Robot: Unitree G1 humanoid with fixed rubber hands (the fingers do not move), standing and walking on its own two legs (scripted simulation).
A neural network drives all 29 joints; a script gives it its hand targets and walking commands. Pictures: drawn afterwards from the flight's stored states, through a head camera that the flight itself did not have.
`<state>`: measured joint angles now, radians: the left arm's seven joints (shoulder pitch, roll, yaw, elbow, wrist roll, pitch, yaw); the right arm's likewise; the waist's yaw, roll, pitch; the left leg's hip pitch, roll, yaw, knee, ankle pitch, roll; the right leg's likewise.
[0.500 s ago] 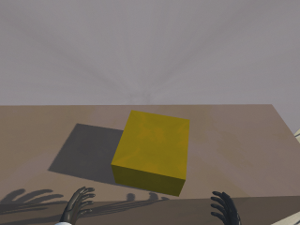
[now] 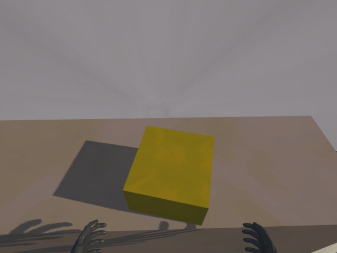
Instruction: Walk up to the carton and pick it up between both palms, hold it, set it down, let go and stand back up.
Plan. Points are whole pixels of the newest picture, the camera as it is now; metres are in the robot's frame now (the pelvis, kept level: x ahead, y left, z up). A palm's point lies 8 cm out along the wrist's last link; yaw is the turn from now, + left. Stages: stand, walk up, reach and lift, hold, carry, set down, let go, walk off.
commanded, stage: let go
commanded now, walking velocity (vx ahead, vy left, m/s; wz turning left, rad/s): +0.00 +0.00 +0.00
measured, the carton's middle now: (172, 172) +0.39 +0.01 -0.12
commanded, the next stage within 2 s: stand in 0.22 s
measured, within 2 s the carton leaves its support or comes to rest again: neither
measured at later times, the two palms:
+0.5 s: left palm out of the picture +0.07 +0.25 -0.11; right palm out of the picture +0.06 -0.24 -0.12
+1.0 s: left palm out of the picture -0.09 +0.26 -0.13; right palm out of the picture -0.07 -0.23 -0.14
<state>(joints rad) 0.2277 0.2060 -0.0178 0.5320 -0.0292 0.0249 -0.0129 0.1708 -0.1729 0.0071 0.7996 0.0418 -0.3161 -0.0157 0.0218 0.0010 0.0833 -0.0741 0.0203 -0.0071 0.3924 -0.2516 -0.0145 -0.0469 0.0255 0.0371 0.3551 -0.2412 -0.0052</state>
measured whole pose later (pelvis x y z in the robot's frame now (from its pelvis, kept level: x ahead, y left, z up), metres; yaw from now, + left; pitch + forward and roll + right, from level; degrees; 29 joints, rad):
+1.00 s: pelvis -0.09 +0.01 -0.01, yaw +0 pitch -4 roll +1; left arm 0.44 0.23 -0.03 0.88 0.02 0.00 0.02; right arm 0.36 -0.24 0.02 0.94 -0.01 0.01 0.00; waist 0.00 0.01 0.00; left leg -0.25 -0.01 0.01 0.49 -0.21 0.00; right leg -0.25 0.00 0.06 0.50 -0.19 0.02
